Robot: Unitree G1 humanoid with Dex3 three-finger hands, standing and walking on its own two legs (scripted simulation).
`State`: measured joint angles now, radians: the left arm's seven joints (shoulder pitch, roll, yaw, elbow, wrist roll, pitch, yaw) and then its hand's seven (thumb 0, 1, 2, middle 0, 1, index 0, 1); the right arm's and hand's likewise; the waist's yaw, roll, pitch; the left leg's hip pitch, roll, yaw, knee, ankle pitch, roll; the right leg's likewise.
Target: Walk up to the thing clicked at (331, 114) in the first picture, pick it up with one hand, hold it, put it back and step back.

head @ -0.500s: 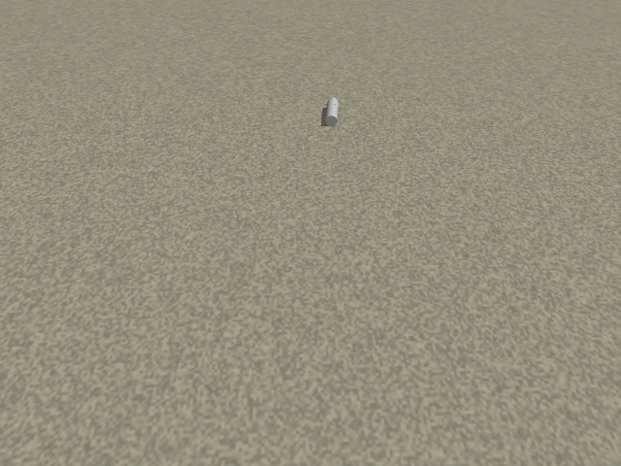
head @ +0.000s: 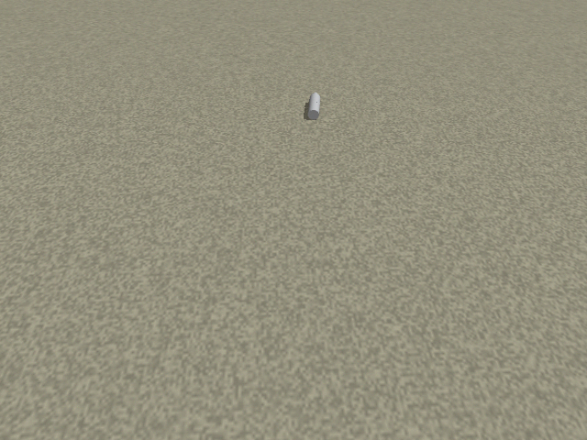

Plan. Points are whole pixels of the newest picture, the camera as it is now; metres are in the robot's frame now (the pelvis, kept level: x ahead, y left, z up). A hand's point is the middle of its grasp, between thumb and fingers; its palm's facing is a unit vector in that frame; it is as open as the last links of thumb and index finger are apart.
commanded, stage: stand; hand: left
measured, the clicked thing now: (314, 104) +2.02 -0.20 -0.75
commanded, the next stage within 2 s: walk up in 0.62 s
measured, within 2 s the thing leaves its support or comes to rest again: neither
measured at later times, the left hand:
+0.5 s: hand out of the picture +0.08 +0.25 -0.16, palm faces -0.02 -0.94 -0.33, open 7.4 cm
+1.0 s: hand (133, 367) +0.25 +0.25 -0.12, palm faces -0.25 -0.80 -0.55, open 7.4 cm
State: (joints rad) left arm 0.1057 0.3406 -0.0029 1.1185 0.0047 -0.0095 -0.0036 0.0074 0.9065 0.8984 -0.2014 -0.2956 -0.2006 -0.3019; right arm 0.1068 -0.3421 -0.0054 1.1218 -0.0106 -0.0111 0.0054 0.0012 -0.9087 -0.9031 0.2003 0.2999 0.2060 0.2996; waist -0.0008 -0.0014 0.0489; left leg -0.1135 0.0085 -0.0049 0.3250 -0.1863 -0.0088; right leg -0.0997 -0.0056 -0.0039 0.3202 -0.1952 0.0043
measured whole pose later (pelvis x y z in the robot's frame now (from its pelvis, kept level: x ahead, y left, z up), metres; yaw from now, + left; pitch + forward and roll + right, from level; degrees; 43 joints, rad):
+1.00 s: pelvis +0.08 -0.04 -0.04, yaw -19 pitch -1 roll +0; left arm 0.26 0.51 0.09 0.97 -0.01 -0.06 -0.06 0.01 0.91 0.90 -0.20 -0.30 -0.20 -0.30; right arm 0.17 -0.53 -0.11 0.92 -0.06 0.00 0.12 0.01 -0.91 -0.90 0.20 0.30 0.21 0.30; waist 0.00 0.12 -0.04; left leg -0.15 0.13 0.17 0.83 -0.58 0.02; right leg -0.40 -0.12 -0.13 0.77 -0.36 0.01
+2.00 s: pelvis +0.66 -0.09 -0.04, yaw -52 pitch -1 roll -3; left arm 0.31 0.43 0.03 0.81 -0.01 -0.08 0.09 0.00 0.90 0.90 -0.21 -0.30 -0.21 -0.30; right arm 0.19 -0.47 -0.09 0.68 -0.06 0.05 0.12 0.01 -0.91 -0.90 0.20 0.30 0.21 0.30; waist -0.03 0.15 0.08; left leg -0.62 0.09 -0.11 1.20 -0.37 -0.04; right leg -0.35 -0.05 -0.07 0.71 -0.34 0.02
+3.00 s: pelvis +1.17 -0.01 -0.06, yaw -73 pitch +0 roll -1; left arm 0.27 0.50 0.07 0.89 0.00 -0.04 0.12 0.01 0.90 0.90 -0.20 -0.30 -0.20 -0.30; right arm 0.23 -0.43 -0.11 0.69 -0.09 0.06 0.08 0.00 -0.91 -0.90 0.20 0.30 0.21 0.30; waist -0.06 0.04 0.10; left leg -0.46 0.06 0.02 0.92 -0.47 0.00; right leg -0.67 -0.01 0.06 1.21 -0.51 -0.05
